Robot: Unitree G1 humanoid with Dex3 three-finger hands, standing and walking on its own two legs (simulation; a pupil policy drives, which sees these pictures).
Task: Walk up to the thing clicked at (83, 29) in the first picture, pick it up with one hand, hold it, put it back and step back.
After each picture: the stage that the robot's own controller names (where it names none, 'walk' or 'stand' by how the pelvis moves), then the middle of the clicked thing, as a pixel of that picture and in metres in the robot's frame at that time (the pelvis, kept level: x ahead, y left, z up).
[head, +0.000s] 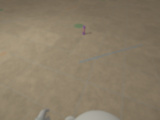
stand; (84, 30) +2.26 +0.18 -0.66
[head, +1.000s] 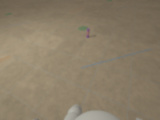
walk; (87, 33) +2.12 +0.20 -0.65
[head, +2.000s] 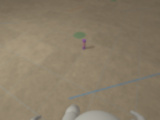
walk; (84, 44) +1.49 +0.21 -0.64
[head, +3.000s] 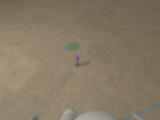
walk; (77, 61) +0.99 +0.19 -0.64
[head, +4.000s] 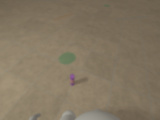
walk; (72, 80) +0.61 +0.19 -0.64
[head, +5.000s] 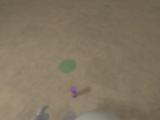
stand; (73, 92) +0.43 +0.17 -0.63
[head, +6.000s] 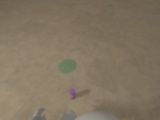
stand; (72, 94) +0.39 +0.16 -0.64
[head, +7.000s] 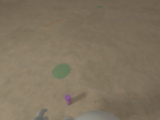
stand; (68, 100) +0.34 +0.21 -0.65
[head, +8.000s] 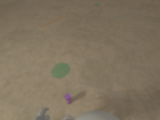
stand; (68, 99) +0.34 +0.23 -0.65
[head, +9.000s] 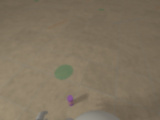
stand; (70, 101) +0.35 +0.19 -0.66
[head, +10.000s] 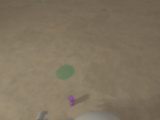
stand; (71, 101) +0.35 +0.18 -0.66
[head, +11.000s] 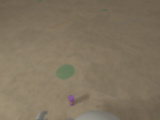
go down; (71, 100) +0.36 +0.18 -0.66
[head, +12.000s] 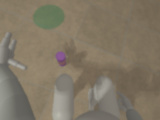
go down; (61, 60) +0.45 +0.20 -0.29
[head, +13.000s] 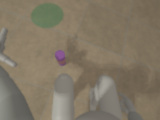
approach; (61, 59) +0.45 +0.20 -0.27
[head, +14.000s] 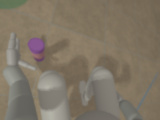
close in; (38, 52) +0.44 +0.25 -0.17
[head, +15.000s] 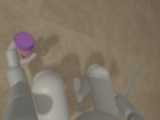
close; (26, 49) +0.44 +0.26 -0.16
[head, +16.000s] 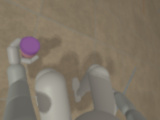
lift; (29, 51) +0.41 +0.26 -0.17
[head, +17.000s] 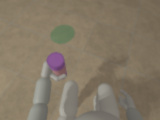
lift; (59, 69) +0.33 +0.19 +0.02
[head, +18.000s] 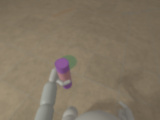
hold; (65, 75) +0.31 +0.16 +0.04
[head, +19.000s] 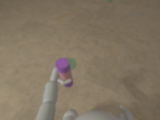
hold; (66, 75) +0.32 +0.16 +0.04
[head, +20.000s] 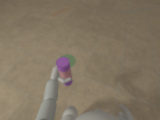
crouch; (65, 73) +0.33 +0.16 +0.02
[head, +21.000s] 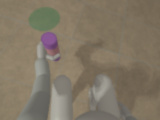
crouch; (53, 49) +0.47 +0.20 -0.04
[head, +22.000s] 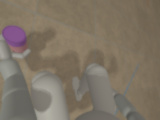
lower; (18, 45) +0.45 +0.28 -0.16
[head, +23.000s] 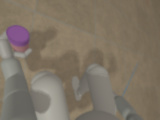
lower; (20, 44) +0.45 +0.27 -0.17
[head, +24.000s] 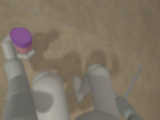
lower; (24, 46) +0.44 +0.27 -0.16
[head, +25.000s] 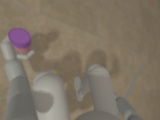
lower; (23, 47) +0.44 +0.27 -0.16
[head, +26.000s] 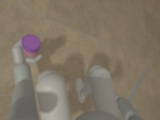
loosen; (32, 51) +0.42 +0.25 -0.16
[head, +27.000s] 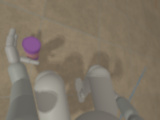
withdraw; (32, 51) +0.43 +0.25 -0.17
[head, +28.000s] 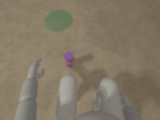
walk; (69, 60) +0.46 +0.18 -0.28
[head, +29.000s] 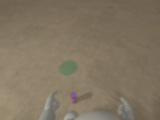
stand; (73, 98) +0.37 +0.15 -0.59
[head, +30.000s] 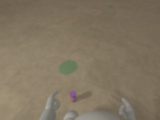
stand; (73, 97) +0.38 +0.16 -0.60
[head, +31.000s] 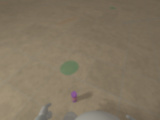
stand; (74, 97) +0.38 +0.15 -0.63
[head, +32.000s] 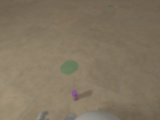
walk; (75, 95) +0.40 +0.16 -0.65
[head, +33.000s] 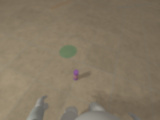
walk; (75, 75) +0.59 +0.12 -0.64
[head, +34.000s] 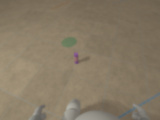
walk; (76, 58) +0.92 +0.24 -0.62
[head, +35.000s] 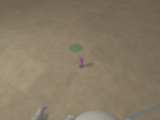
stand; (81, 62) +1.02 +0.14 -0.65
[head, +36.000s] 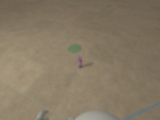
stand; (80, 63) +1.01 +0.15 -0.66
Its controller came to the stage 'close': yes
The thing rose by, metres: 0.69
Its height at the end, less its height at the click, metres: +0.00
